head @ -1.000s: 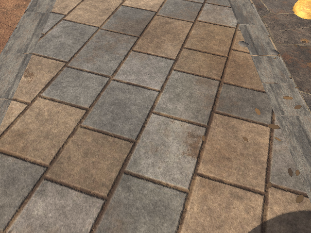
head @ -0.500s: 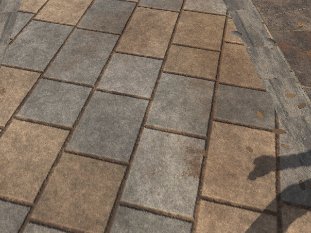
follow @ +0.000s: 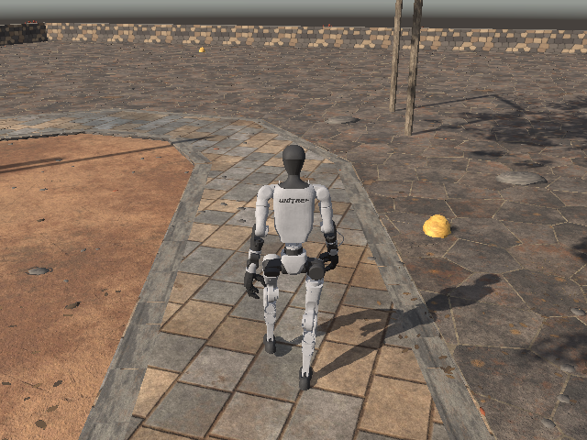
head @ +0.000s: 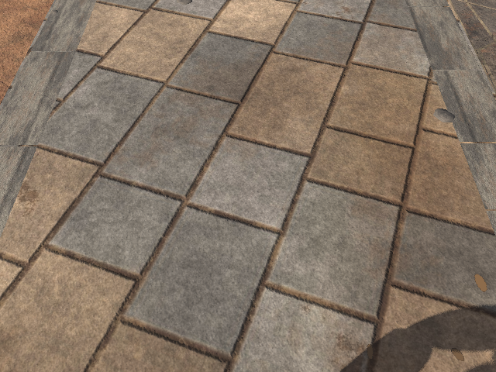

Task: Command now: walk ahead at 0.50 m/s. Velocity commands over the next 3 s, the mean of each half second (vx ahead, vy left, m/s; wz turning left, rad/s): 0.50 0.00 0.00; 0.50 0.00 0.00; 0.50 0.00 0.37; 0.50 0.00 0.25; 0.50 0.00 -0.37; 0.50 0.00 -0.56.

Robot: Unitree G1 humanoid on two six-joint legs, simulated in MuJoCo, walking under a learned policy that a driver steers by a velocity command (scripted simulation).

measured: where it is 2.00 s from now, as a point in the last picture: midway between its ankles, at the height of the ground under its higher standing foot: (251, 186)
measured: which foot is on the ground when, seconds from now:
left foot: up 0.00-0.10, down 0.12-0.68, up 0.70-1.00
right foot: down 0.00-0.14, up 0.16-0.66, down 0.68-1.00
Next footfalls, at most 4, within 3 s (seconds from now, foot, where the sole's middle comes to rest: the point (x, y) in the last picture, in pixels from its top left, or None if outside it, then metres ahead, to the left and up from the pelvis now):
0.12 left None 0.25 0.11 -0.78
0.68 right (300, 341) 0.56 -0.07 -0.78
1.26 left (246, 246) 0.85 0.10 -0.78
1.82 right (271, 163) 1.20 0.03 -0.78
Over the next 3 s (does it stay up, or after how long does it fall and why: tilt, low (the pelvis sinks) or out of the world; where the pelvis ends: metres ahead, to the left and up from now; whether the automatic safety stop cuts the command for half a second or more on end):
stays up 1.58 0.14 -0.01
